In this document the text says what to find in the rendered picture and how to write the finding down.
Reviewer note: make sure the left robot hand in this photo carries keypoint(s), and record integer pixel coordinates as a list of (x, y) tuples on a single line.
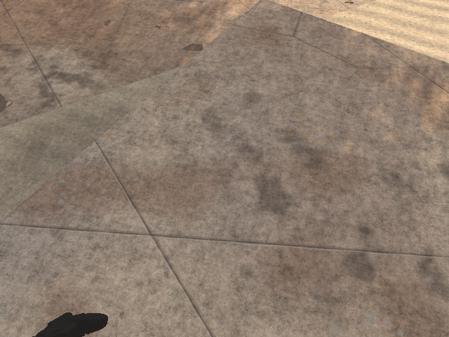
[(68, 325)]

